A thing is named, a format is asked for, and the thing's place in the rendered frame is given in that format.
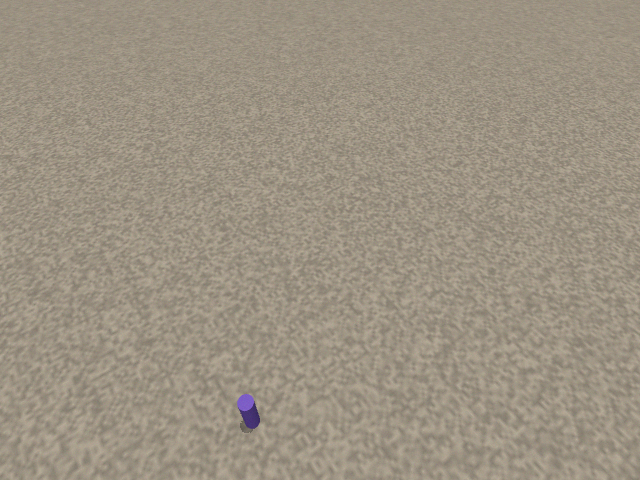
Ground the can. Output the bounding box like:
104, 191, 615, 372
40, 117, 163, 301
237, 394, 260, 429

